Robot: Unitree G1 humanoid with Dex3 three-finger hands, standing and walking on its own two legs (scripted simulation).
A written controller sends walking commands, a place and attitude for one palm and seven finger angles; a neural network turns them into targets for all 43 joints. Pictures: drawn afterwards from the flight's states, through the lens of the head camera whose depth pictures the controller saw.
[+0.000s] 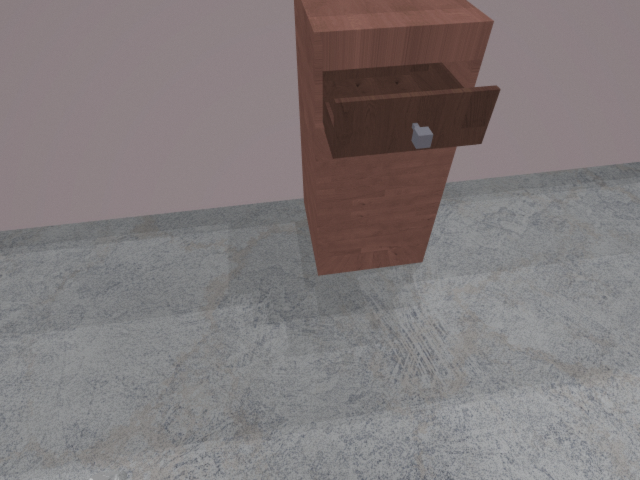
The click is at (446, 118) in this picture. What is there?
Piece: drawer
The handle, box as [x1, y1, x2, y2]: [411, 123, 432, 148]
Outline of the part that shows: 412,123 413,134 411,140 415,147 429,147 432,138 432,133 427,126 420,127 417,123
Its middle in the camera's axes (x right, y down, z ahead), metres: +0.23 -0.25 +0.90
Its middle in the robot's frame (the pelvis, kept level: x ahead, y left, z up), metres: +0.85 -0.19 -0.02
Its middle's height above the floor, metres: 0.75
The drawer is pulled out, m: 0.15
